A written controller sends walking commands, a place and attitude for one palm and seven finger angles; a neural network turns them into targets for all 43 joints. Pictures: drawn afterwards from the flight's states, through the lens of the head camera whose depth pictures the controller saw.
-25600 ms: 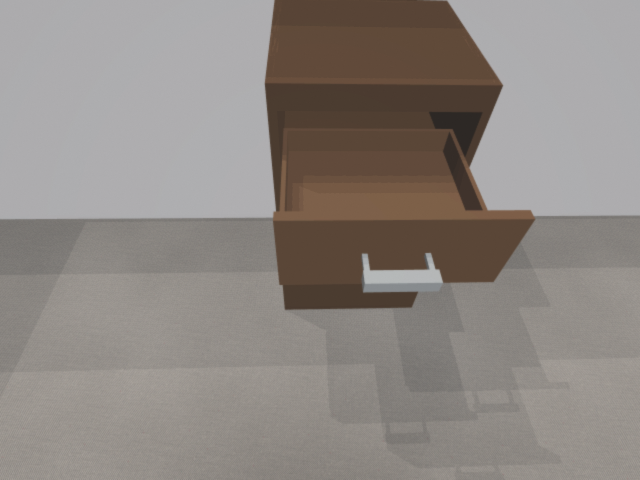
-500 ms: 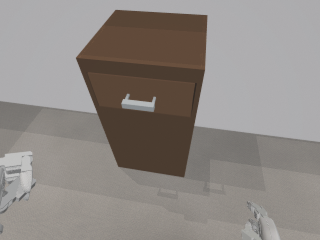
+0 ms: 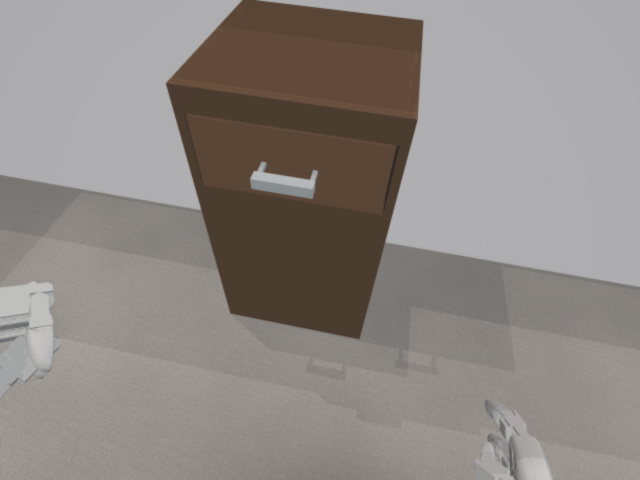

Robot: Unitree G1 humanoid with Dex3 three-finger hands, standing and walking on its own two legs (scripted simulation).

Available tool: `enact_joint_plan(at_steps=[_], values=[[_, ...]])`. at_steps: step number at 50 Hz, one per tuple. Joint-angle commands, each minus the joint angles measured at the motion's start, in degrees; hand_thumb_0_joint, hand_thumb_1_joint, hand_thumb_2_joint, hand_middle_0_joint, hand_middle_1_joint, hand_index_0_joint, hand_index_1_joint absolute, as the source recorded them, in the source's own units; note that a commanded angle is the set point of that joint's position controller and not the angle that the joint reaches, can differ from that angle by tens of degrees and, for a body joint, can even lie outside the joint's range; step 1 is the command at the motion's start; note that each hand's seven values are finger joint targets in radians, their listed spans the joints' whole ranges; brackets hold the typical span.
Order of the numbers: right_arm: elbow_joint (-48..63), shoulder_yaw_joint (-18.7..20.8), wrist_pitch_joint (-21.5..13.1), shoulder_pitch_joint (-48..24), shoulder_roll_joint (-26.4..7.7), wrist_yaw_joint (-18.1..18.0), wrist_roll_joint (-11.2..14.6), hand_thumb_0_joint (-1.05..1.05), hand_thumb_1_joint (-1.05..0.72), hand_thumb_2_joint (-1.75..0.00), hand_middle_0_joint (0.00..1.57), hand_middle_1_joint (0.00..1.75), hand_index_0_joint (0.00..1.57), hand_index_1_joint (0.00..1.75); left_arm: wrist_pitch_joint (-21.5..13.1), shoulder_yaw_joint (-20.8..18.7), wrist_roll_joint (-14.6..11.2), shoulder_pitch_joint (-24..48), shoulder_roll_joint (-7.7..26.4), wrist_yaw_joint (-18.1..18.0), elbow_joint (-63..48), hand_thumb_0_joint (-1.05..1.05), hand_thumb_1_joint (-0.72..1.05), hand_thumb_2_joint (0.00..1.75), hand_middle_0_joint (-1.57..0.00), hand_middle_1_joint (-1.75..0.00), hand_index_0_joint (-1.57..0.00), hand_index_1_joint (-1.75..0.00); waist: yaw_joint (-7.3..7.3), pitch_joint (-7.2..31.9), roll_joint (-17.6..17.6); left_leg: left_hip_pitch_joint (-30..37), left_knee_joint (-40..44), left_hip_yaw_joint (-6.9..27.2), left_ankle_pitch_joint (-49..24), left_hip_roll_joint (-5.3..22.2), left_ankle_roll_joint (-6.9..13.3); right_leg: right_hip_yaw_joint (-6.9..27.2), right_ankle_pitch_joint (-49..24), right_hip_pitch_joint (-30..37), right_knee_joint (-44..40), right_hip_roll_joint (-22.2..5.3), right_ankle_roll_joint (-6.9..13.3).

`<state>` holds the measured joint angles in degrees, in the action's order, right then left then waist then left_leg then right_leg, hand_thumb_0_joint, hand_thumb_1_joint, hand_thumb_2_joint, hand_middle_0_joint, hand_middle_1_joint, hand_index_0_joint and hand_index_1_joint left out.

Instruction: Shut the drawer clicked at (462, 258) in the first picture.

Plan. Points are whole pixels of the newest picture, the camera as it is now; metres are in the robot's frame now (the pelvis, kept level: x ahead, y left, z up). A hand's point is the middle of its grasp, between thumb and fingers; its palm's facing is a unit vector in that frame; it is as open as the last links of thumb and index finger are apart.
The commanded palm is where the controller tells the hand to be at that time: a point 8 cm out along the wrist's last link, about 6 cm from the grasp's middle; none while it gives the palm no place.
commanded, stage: step back with the hand held close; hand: left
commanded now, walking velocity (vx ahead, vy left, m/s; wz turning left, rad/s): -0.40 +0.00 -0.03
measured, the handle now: (285, 177) +0.67 +0.10 -0.05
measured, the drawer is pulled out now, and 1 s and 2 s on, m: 0.00 0.00 0.00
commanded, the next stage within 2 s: stop stepping back and stand still in 0.82 s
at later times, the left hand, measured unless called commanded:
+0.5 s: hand (23, 399) +0.15 +0.23 +0.18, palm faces +0.38 -0.77 -0.50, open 3.3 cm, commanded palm +0.09 +0.26 +0.19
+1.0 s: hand out of the picture +0.07 +0.28 +0.17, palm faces +0.34 -0.83 -0.44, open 3.3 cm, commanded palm +0.00 +0.31 +0.19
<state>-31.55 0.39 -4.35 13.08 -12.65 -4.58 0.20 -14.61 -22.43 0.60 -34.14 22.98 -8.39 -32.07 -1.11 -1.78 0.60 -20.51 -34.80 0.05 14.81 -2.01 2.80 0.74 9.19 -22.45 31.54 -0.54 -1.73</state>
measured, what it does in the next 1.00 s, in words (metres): walks backwards: right foot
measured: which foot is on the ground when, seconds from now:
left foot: down 0.00-1.00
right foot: down 0.00-0.30, up 0.32-0.44, down 0.46-0.88, up 0.90-1.00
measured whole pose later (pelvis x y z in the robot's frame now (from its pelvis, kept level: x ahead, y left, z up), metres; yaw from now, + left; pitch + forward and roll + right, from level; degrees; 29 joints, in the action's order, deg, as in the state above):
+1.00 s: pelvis -0.13 +0.03 +0.01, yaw +1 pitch +1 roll -6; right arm -34.5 1.1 -5.4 11.8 -11.3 -4.2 -1.1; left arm -16.2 -22.5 -1.7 -33.2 24.9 -6.8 -31.7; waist -1.1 -0.9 -1.5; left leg -26.3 -22.1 -0.2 0.2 2.0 4.1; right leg 1.2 26.2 -15.9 43.9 7.4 0.7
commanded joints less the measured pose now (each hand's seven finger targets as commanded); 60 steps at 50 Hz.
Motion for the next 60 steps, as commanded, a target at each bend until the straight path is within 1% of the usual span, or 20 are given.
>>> enact_joint_plan(at_steps=[1, 6, 10, 13, 16, 20, 24, 26, 27, 33, 40, 42, 45, 48, 52, 54, 55, 56, 58, 60], values=[[9.25, 3.69, -3.6, -6.81, -8.06, -0.69, -0.33, 0.0, -0.9, -0.9, 0.2, 0.3, 0.2, 0.3, -4.01, -8.01, -0.57, 0.39, 8.63, -0.62, -13.07, 0.0, 0.9, 0.9, -1.4, -1.6, -1.4, -1.6, 1.14, 7.01, -5.2, -22.58, 15.75, 8.38, 8.65, 9.01, 3.67, 3.18, -15.98, 26.39, 7.59, 0.81, 0.71], [7.87, 4.14, -3.06, -5.9, -7.36, -0.06, -0.67, 0.0, -0.9, -0.9, 0.2, 0.3, 0.2, 0.3, -4.32, -7.68, -0.98, 1.48, 8.99, -0.18, -13.15, 0.0, 0.9, 0.9, -1.4, -1.6, -1.4, -1.6, 0.27, 7.75, 1.76, -14.77, 6.64, 4.16, 9.84, 4.16, 1.27, 10.5, -11.07, 15.45, -2.05, -4.72, 3.1], [6.86, 4.67, -1.51, -5.05, -6.84, 0.57, -0.57, 0.0, -0.9, -0.9, 0.2, 0.3, 0.2, 0.3, -4.87, -8.25, -2.19, 0.29, 10.32, -1.08, -13.39, 0.0, 0.9, 0.9, -1.4, -1.6, -1.4, -1.6, -0.49, 9.17, 4.84, -2.07, -1.3, 1.89, 8.36, 1.39, -0.84, 12.41, 6.56, 1.38, -13.34, -9.81, 6.03], [7.0, 4.22, -1.06, -6.37, -6.97, 0.23, -0.49, 0.0, -0.9, -0.9, 0.2, 0.3, 0.2, 0.3, -5.62, -8.48, -2.16, -1.34, 10.16, -1.65, -13.11, 0.0, 0.9, 0.9, -1.4, -1.6, -1.4, -1.6, -0.8, 8.25, -0.51, -3.23, 7.75, 5.92, 9.53, 4.91, 0.74, 5.35, 8.65, 1.16, -8.69, -4.48, 3.03], [8.51, 4.53, -2.96, -8.46, -8.55, -0.73, -0.3, 0.0, -0.9, -0.9, 0.2, 0.3, 0.2, 0.3, -6.49, -9.78, -0.12, -0.69, 9.22, -1.16, -13.22, 0.0, 0.9, 0.9, -1.4, -1.6, -1.4, -1.6, 0.35, 7.46, -16.36, -29.5, 27.23, 19.57, 28.0, 17.89, 6.92, 0.16, 1.97, 24.38, 17.54, 6.21, -0.35], [7.31, 4.92, -5.0, -6.87, -7.88, -0.41, -1.1, 0.0, -0.9, -0.9, 0.2, 0.3, 0.2, 0.3, -6.13, -8.24, -0.67, -0.94, 7.74, -0.3, -12.49, 0.0, 0.9, 0.9, -1.4, -1.6, -1.4, -1.6, 1.01, 5.6, -9.5, -20.7, 19.0, 15.39, 10.41, 16.23, 6.34, 2.77, 8.64, 17.64, 11.04, 5.46, 0.83], [2.95, 3.69, -5.6, -5.93, -7.2, 0.47, -1.89, 0.0, -0.9, -0.9, 0.2, 0.3, 0.2, 0.3, -7.6, -5.54, -2.43, 1.97, 8.6, 0.77, -13.84, 0.0, 0.9, 0.9, -1.4, -1.6, -1.4, -1.6, 0.25, 10.66, -5.11, 5.12, 8.71, 6.56, -21.13, 9.72, 1.19, 5.06, -12.31, 6.13, -6.53, 0.86, 1.61], [2.8, 3.73, -4.35, -4.53, -5.93, 0.51, -1.62, 0.0, -0.9, -0.9, 0.2, 0.3, 0.2, 0.3, -7.51, -6.45, -2.18, 1.65, 10.26, 0.5, -13.87, 0.0, 0.9, 0.9, -1.4, -1.6, -1.4, -1.6, -0.7, 19.76, -2.55, 16.98, 3.84, -1.28, -35.76, 6.47, -0.8, 5.63, -37.79, 5.95, -6.39, -2.7, -2.19], [3.79, 4.07, -3.96, -5.19, -6.11, 0.51, -0.62, 0.0, -0.9, -0.9, 0.2, 0.3, 0.2, 0.3, -6.8, -5.94, -2.57, 1.64, 10.09, 0.6, -14.47, 0.0, 0.9, 0.9, -1.4, -1.6, -1.4, -1.6, -0.53, 22.47, 1.97, 17.09, 2.24, -2.54, -32.38, 5.13, -1.19, 4.41, -43.02, 8.1, -6.75, -3.42, -4.72], [7.33, 3.54, -0.86, -8.57, -5.59, -0.06, 0.39, 0.0, -0.9, -0.9, 0.2, 0.3, 0.2, 0.3, -6.02, -10.0, -4.4, -5.18, 13.15, 0.68, -12.12, 0.0, 0.9, 0.9, -1.4, -1.6, -1.4, -1.6, -0.29, 12.39, 0.78, 12.39, 2.48, -1.2, -13.7, 3.67, -1.81, 5.76, -18.11, -0.55, -12.7, -5.36, -0.11], [6.02, 3.59, -1.8, -8.05, -7.35, -0.88, 0.07, 0.0, -0.9, -0.9, 0.2, 0.3, 0.2, 0.3, -6.6, -5.26, -4.46, 1.14, 11.32, -0.21, -9.36, 0.0, 0.9, 0.9, -1.4, -1.6, -1.4, -1.6, -1.16, 0.55, -1.66, 14.29, 3.43, 4.29, 0.2, 5.48, -2.15, 6.04, 16.26, -15.59, -18.7, -4.19, 3.99], [6.09, 3.27, -2.37, -7.34, -8.35, -1.2, -0.2, 0.0, -0.9, -0.9, 0.2, 0.3, 0.2, 0.3, -7.01, -5.0, -4.02, 0.93, 10.86, -0.21, -9.17, 0.0, 0.9, 0.9, -1.4, -1.6, -1.4, -1.6, -0.85, 0.72, -4.97, 10.48, 12.07, 9.48, 5.66, 9.03, -0.97, 2.66, 17.51, -10.53, -13.74, 1.08, 2.5], [7.76, 3.63, -3.64, -9.21, -9.92, -1.32, -1.37, 0.0, -0.9, -0.9, 0.2, 0.3, 0.2, 0.3, -7.5, -6.36, -2.54, 3.54, 10.71, 0.66, -12.46, 0.0, 0.9, 0.9, -1.4, -1.6, -1.4, -1.6, 0.34, 4.85, -17.33, -15.97, 36.56, 24.64, 32.94, 20.7, 4.63, 0.84, 12.2, 18.85, 13.63, 9.24, 0.94], [7.28, 3.91, -4.93, -7.8, -7.13, 0.05, -1.91, 0.0, -0.9, -0.9, 0.2, 0.3, 0.2, 0.3, -5.88, -7.11, -2.74, -0.91, 10.39, 0.97, -15.46, 0.0, 0.9, 0.9, -1.4, -1.6, -1.4, -1.6, 2.73, 12.28, -12.31, -7.34, 31.87, 13.76, 22.18, 18.01, 2.07, -1.32, 20.19, 17.07, 18.63, 8.53, 2.67], [6.64, 2.91, -6.08, -5.96, -5.52, 1.17, -2.0, 0.0, -0.9, -0.9, 0.2, 0.3, 0.2, 0.3, -2.78, -5.15, -4.62, -4.75, 9.74, 0.38, -19.66, 0.0, 0.9, 0.9, -1.4, -1.6, -1.4, -1.6, 2.1, 14.5, -15.13, 8.97, 27.46, 4.65, 12.87, 11.36, -5.57, -6.18, 23.28, 12.47, -5.46, 8.24, 4.04], [4.94, 2.9, -4.63, -4.34, -5.61, 0.88, -1.93, 0.0, -0.9, -0.9, 0.2, 0.3, 0.2, 0.3, -1.74, -6.24, -4.17, -3.92, 11.36, 0.04, -18.69, 0.0, 0.9, 0.9, -1.4, -1.6, -1.4, -1.6, 0.53, 10.57, -1.45, 17.16, 5.04, -4.11, 2.77, 4.19, -5.98, 3.2, 19.06, -0.88, -21.03, -1.95, 6.73], [3.75, 2.93, -4.08, -4.12, -5.61, 0.63, -2.51, 0.0, -0.9, -0.9, 0.2, 0.3, 0.2, 0.3, -1.2, -8.66, -4.43, -1.76, 12.84, -0.74, -19.31, 0.0, 0.9, 0.9, -1.4, -1.6, -1.4, -1.6, 0.52, 9.64, 2.88, 21.19, -8.48, -2.12, -0.14, 2.53, -5.07, 11.0, 22.11, -13.59, -25.35, -9.99, 10.11], [2.55, 2.49, -3.43, -4.22, -5.3, 0.64, -3.45, 0.0, -0.9, -0.9, 0.2, 0.3, 0.2, 0.3, -0.69, -8.86, -4.69, 2.72, 12.99, -1.1, -19.69, 0.0, 0.9, 0.9, -1.4, -1.6, -1.4, -1.6, -0.1, 9.29, 3.11, 18.81, -14.33, 0.17, -2.15, 4.57, -4.86, 10.06, 20.31, -14.71, -22.95, -14.7, 12.83], [2.87, 2.81, -3.49, -5.39, -5.35, -0.75, -1.05, 0.0, -0.9, -0.9, 0.2, 0.3, 0.2, 0.3, 2.18, -3.39, -4.55, 7.68, 7.6, -0.19, -10.91, 0.0, 0.9, 0.9, -1.4, -1.6, -1.4, -1.6, -0.95, 2.07, 12.14, 15.42, -17.78, 3.73, 3.32, 3.91, -4.4, 9.62, 36.83, -20.96, -21.28, -12.39, 11.56], [2.66, 1.66, -3.89, -7.11, -5.99, -1.7, -0.55, 0.0, -0.9, -0.9, 0.2, 0.3, 0.2, 0.3, 3.48, -1.24, -3.79, 12.3, 6.26, -0.25, -8.99, 0.0, 0.9, 0.9, -1.4, -1.6, -1.4, -1.6, -1.87, -3.37, 4.29, 13.37, -5.61, 4.29, 5.86, 5.74, -3.34, 3.65, 31.54, -18.07, -13.33, -8.79, 8.42]])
